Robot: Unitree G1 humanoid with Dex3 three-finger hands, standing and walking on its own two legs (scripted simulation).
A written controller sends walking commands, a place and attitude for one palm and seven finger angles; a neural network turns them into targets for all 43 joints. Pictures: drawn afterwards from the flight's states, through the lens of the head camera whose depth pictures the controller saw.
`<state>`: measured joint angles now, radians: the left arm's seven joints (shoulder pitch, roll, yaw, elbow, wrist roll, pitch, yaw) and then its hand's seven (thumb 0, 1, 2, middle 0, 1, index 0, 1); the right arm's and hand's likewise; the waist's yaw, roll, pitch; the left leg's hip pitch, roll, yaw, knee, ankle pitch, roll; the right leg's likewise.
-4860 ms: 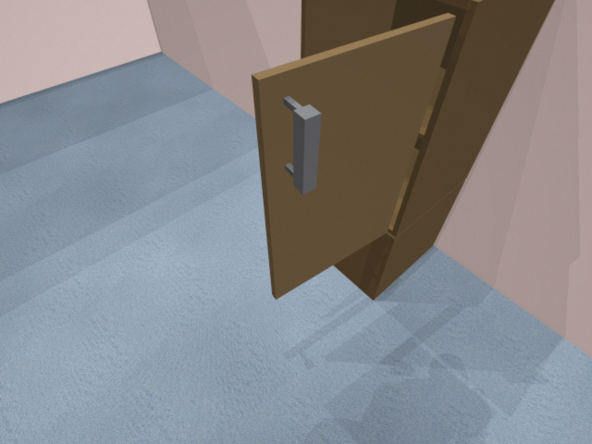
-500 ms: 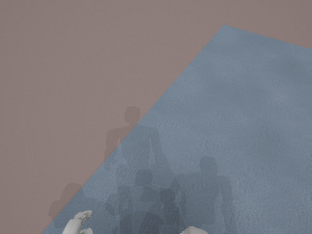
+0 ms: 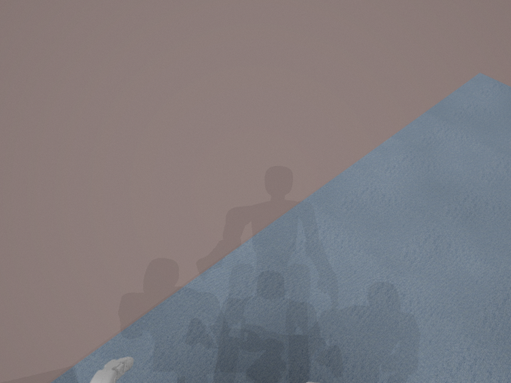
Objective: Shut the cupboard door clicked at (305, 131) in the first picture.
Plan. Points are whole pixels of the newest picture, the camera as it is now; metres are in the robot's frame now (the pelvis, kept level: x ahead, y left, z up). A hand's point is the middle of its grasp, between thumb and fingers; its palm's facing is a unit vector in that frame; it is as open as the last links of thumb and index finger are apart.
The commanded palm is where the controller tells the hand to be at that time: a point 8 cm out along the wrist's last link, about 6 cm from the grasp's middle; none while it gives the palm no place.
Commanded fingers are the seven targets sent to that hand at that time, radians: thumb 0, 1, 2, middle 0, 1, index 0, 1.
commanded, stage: turn to face it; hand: left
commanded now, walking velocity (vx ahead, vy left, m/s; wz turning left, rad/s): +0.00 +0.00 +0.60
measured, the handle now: out of the picture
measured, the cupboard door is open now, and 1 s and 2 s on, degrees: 83 83 83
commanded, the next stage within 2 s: none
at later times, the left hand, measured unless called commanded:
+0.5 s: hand out of the picture -0.02 +0.18 -0.19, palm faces +0.37 -0.90 -0.24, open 7.4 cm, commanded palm none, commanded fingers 0.00 0.90 0.90 -0.20 -0.30 -0.20 -0.30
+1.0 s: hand out of the picture +0.05 +0.15 -0.15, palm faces +0.58 -0.78 -0.24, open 7.4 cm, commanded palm none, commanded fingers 0.00 0.90 0.90 -0.20 -0.30 -0.20 -0.30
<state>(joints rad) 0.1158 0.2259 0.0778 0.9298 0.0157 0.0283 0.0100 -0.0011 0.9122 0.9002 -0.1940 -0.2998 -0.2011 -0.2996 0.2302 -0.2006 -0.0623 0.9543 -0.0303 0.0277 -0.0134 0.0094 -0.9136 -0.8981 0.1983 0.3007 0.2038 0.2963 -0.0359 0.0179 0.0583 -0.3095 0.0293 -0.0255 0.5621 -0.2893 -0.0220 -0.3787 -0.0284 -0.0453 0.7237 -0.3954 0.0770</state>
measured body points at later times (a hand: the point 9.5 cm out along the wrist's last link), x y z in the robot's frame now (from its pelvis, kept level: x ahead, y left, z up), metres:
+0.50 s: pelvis +0.03 -0.02 -0.01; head +0.09 +0.02 +0.43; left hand -0.04 +0.23 -0.17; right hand +0.26 -0.20 -0.13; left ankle -0.01 +0.08 -0.73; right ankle +0.02 -0.14 -0.69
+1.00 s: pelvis +0.08 -0.05 +0.01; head +0.14 -0.02 +0.45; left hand +0.02 +0.20 -0.13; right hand +0.29 -0.23 -0.14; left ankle -0.02 +0.04 -0.67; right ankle +0.13 -0.16 -0.73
